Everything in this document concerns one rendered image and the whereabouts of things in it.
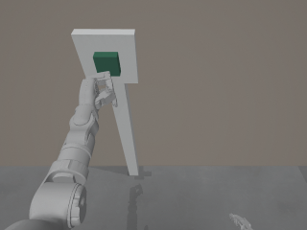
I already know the panel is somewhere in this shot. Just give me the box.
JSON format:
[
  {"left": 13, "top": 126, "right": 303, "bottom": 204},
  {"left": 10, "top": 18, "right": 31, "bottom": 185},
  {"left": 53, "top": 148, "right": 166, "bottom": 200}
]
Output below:
[{"left": 71, "top": 29, "right": 139, "bottom": 176}]

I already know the right robot hand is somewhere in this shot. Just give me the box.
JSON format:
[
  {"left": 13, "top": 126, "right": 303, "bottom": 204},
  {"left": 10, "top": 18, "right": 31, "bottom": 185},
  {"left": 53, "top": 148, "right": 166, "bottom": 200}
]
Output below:
[{"left": 229, "top": 213, "right": 253, "bottom": 230}]

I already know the left robot upper arm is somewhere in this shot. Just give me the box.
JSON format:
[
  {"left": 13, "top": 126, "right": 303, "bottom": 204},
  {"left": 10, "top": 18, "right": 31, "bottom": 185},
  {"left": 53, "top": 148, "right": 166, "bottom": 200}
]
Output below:
[{"left": 5, "top": 182, "right": 87, "bottom": 230}]

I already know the left robot hand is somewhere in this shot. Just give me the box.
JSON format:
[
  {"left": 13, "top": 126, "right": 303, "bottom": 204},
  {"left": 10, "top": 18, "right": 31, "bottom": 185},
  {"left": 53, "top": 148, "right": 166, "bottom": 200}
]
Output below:
[{"left": 79, "top": 71, "right": 118, "bottom": 112}]

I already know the button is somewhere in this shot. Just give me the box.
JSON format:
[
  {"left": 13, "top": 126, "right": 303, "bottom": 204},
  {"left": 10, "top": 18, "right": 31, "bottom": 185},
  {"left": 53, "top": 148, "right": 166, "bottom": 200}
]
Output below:
[{"left": 93, "top": 52, "right": 121, "bottom": 77}]

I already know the left robot forearm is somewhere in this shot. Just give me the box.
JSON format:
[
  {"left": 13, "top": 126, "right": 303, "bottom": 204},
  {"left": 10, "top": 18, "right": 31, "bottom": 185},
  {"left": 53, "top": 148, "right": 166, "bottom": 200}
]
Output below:
[{"left": 29, "top": 104, "right": 99, "bottom": 219}]

